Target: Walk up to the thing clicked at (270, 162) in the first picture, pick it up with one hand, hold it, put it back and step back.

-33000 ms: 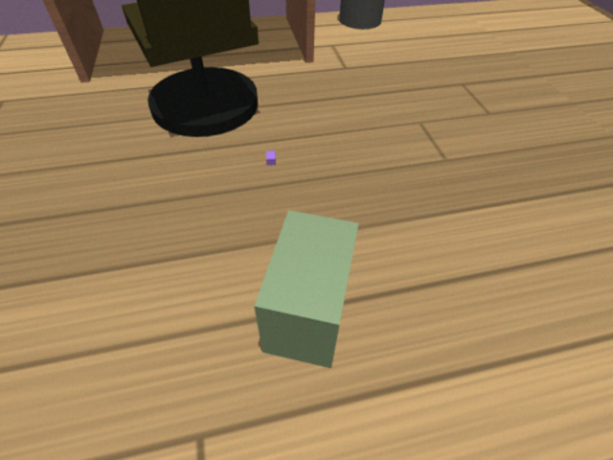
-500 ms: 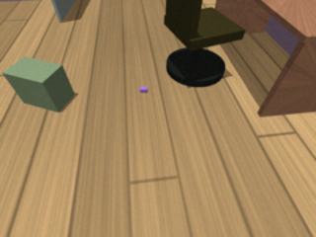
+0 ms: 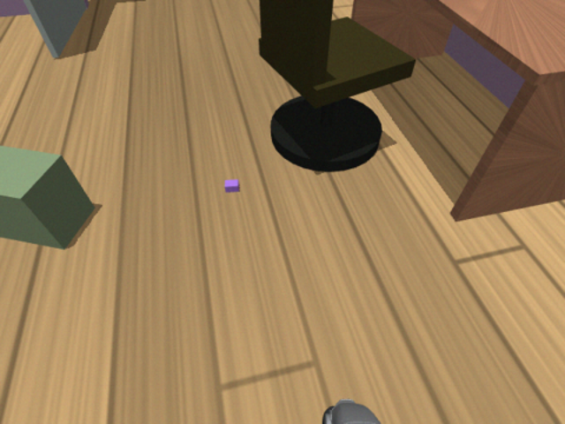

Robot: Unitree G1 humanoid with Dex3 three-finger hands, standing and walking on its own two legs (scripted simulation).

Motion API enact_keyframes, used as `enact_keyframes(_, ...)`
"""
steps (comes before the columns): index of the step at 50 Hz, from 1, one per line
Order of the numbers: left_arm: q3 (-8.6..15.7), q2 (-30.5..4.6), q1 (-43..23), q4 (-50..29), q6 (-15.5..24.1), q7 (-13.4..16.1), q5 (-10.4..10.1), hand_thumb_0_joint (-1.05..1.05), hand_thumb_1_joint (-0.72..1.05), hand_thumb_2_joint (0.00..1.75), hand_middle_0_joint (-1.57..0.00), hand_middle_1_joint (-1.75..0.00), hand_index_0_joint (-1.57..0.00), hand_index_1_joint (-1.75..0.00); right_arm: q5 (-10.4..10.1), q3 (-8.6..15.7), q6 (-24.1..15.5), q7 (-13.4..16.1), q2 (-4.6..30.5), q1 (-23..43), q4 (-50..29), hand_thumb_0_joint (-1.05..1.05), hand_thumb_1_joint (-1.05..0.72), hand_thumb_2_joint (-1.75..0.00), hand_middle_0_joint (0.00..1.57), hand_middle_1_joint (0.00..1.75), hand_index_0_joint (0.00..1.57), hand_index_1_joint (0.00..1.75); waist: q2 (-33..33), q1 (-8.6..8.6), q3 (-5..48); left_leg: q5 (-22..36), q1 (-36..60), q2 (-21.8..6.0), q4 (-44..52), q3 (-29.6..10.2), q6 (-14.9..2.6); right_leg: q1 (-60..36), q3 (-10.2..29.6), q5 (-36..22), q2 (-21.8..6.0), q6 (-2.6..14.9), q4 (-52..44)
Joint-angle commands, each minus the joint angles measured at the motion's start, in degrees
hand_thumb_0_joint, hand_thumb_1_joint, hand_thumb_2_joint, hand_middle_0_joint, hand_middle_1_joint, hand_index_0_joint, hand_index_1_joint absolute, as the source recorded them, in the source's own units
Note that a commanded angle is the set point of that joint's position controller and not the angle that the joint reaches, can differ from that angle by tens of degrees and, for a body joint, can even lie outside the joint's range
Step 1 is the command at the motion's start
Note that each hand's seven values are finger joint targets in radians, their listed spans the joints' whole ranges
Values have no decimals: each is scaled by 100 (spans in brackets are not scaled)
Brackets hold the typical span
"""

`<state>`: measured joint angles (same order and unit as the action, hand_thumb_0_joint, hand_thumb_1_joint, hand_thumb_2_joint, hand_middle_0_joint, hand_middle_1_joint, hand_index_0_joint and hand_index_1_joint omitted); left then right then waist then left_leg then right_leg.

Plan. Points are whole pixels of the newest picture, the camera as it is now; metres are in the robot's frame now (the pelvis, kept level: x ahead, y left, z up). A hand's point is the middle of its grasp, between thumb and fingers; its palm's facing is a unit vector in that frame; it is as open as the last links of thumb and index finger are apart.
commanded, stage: walk up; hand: left
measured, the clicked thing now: (231, 185) +1.24 +0.23 -0.75
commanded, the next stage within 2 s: none
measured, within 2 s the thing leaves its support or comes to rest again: neither
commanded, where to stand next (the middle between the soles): +0.88 +0.00 m, yaw +1 degrees
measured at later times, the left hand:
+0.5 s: hand (125, 361) +0.25 +0.27 -0.15, palm faces +0.01 -0.93 -0.36, open 7.4 cm
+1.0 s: hand (166, 225) +0.53 +0.25 -0.13, palm faces -0.02 -0.91 -0.42, open 7.4 cm
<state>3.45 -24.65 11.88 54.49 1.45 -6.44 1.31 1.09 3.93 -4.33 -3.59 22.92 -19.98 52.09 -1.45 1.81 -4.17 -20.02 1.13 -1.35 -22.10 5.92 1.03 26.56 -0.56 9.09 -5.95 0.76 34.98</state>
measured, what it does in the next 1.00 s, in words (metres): walks ahead: right foot, then left foot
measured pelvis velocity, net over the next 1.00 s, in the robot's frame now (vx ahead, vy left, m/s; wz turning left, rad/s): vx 0.45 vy -0.04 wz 0.02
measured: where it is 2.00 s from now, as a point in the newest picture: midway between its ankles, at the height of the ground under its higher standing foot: (283, 264)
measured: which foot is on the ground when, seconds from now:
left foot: down 0.00-0.08, up 0.10-0.48, down 0.50-0.94, up 0.96-1.00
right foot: up 0.00-0.02, down 0.04-0.54, up 0.56-0.90, down 0.92-1.00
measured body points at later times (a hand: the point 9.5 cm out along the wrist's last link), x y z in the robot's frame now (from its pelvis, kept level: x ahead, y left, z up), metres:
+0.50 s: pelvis +0.24 -0.01 -0.01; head +0.27 +0.00 +0.44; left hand +0.25 +0.32 -0.12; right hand +0.35 -0.33 -0.11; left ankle +0.37 +0.12 -0.73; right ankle +0.15 -0.14 -0.73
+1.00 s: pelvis +0.45 -0.04 -0.01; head +0.47 -0.06 +0.43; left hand +0.53 +0.29 -0.10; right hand +0.50 -0.37 -0.14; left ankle +0.38 +0.11 -0.70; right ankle +0.53 -0.16 -0.73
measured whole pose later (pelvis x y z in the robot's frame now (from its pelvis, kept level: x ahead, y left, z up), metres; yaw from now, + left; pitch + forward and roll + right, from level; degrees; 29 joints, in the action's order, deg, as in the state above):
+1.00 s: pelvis +0.45 -0.04 -0.01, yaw +1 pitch -3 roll +0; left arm 3.6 -24.0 15.4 50.1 5.1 -3.7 1.0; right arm 0.6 3.3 -1.8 -2.7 25.1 -18.8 49.7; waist 2.8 0.3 -4.1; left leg -28.1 -14.7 -3.5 -53.4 0.8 -1.7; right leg 21.7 -4.4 13.2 -3.1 1.1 37.6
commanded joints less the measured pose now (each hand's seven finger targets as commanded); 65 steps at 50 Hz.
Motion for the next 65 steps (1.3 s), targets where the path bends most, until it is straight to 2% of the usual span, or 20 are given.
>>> enact_keyframes(1,389,-1022,87,-418,261,135,-51,0,90,90,-20,-30,-20,-30,-27,443,-115,179,1567,416,-633,0,-90,-90,20,30,20,30,455,-474,266,1925,-1098,-1136,-458,-526,-959,-1688,-417,17,310,158,-346)
enact_keyframes(2,506,-1248,671,-280,315,219,-30,0,90,90,-20,-30,-20,-30,-22,331,-92,172,1308,190,-637,0,-90,-90,20,30,20,30,-243,-732,709,2270,-1438,-745,-1829,-170,-778,-2731,-393,365,443,279,-601)
enact_keyframes(3,670,-1689,1398,-226,361,320,5,0,90,90,-20,-30,-20,-30,-64,198,-92,170,937,-68,-720,0,-90,-90,20,30,20,30,-1472,-1030,1197,1172,-2324,-217,-3642,94,-503,-3538,1111,1552,-552,519,-1170)
enact_keyframes(4,709,-2180,1444,-281,374,333,-81,0,90,90,-20,-30,-20,-30,-139,225,-71,197,1077,-41,-818,0,-90,-90,20,30,20,30,-1897,-940,1102,-928,-3672,446,-4488,-246,-374,-3847,3788,2045,-1806,1184,-2250)
enact_keyframes(6,597,-1809,678,-535,348,370,-223,0,90,90,-20,-30,-20,-30,-157,304,-10,227,1427,73,-488,0,-90,-90,20,30,20,30,-512,-635,441,-411,-3445,-154,-4967,-1214,-381,-2624,2793,1750,-1614,1307,-2107)
enact_keyframes(10,422,-1302,194,-750,442,401,-154,0,90,90,-20,-30,-20,-30,-52,301,59,68,1238,-262,-240,0,-90,-90,20,30,20,30,-732,-239,24,417,-3037,-406,-3975,-879,-287,-1454,1109,1209,-804,1018,-2314)
enact_keyframes(19,438,-1406,592,-964,494,376,-82,0,90,90,-20,-30,-20,-30,49,283,-30,-95,981,915,-702,0,-90,-90,20,30,20,30,-451,-524,83,1334,-2728,-471,-1290,-407,-100,-1802,330,-111,-845,1086,-1926)
enact_keyframes(24,361,-1421,584,-1015,417,415,-78,0,90,90,-20,-30,-20,-30,41,405,-92,-55,1225,274,-533,0,-90,-90,20,30,20,30,181,-47,428,1091,-967,-65,-713,-120,-443,-1389,17,-954,-603,784,-410)
enact_keyframes(25,241,-1155,758,-1010,399,439,-108,0,90,90,-20,-30,-20,-30,104,503,-133,12,1488,-402,-354,0,-90,-90,20,30,20,30,805,256,779,515,-72,-218,-494,-460,-670,-890,-323,-1030,-207,634,1010)
enact_keyframes(26,117,-694,993,-1121,386,448,-186,0,90,90,-20,-30,-20,-30,190,668,-165,94,2068,-910,-409,0,-90,-90,20,30,20,30,2140,426,1208,-80,902,-1707,-29,-2833,-1145,460,-488,581,427,260,2773)
enact_keyframes(27,257,-1159,1003,-978,328,522,-215,0,90,90,-20,-30,-20,-30,-16,699,-166,110,2194,-795,-566,0,-90,-90,20,30,20,30,1488,410,1241,-558,854,-2385,724,-4472,-1681,977,165,2230,790,271,3339)
enact_keyframes(32,215,-1172,1237,-542,261,420,-199,0,90,90,-20,-30,-20,-30,-143,381,-160,178,1496,287,-794,0,-90,-90,20,30,20,30,1030,-214,216,1089,-1121,-1462,682,-1458,-1220,320,396,1083,17,112,2646)
enact_keyframes(37,250,-1050,656,-724,217,254,-56,0,90,90,-20,-30,-20,-30,-78,421,-186,141,1651,237,-906,0,-90,-90,20,30,20,30,1120,-64,6,266,-1161,-1501,902,-1246,-1556,395,37,828,-155,-87,1251)
enact_keyframes(45,419,-1156,959,-483,386,282,-13,0,90,90,-20,-30,-20,-30,-83,294,-73,116,1388,517,-1048,0,-90,-90,20,30,20,30,317,-531,378,263,-2172,-974,-776,-568,-961,-2058,-494,191,405,98,-351)
enact_keyframes(46,517,-1386,1340,-422,449,349,5,0,90,90,-20,-30,-20,-30,-85,187,-69,119,1133,271,-1040,0,-90,-90,20,30,20,30,-482,-733,621,456,-2650,-613,-2088,-254,-757,-2843,116,931,117,279,-883)
enact_keyframes(47,646,-1953,1663,-477,518,435,-3,0,90,90,-20,-30,-20,-30,-99,38,-62,112,673,134,-1163,0,-90,-90,20,30,20,30,-1873,-820,683,-889,-3788,152,-3819,48,-390,-3239,2714,2070,-1447,778,-1904)
enact_keyframes(48,604,-2110,1569,-530,500,431,-69,0,90,90,-20,-30,-20,-30,-50,201,15,186,1277,393,-1052,0,-90,-90,20,30,20,30,-1229,-828,417,-1270,-4025,87,-4360,-553,-351,-2742,3844,2284,-2011,1407,-2217)
enact_keyframes(54,389,-1449,675,-847,496,485,-118,0,90,90,-20,-30,-20,-30,-80,244,69,66,1234,-44,-495,0,-90,-90,20,30,20,30,-787,-300,174,-52,-3208,-368,-3364,-782,-220,-1657,1045,267,-1025,1200,-1989)
enact_keyframes(60,417,-1518,846,-965,516,475,-86,0,90,90,-20,-30,-20,-30,17,250,57,-45,1038,617,-723,0,-90,-90,20,30,20,30,-719,-497,188,645,-3009,-392,-1777,-499,-145,-1841,633,292,-1034,1200,-1890)
enact_keyframes(65,336,-1491,652,-1049,428,469,-118,0,90,90,-20,-30,-20,-30,15,289,-46,-45,1040,412,-620,0,-90,-90,20,30,20,30,-361,-179,317,1027,-1534,-52,-917,-16,-257,-1167,125,98,-845,943,-968)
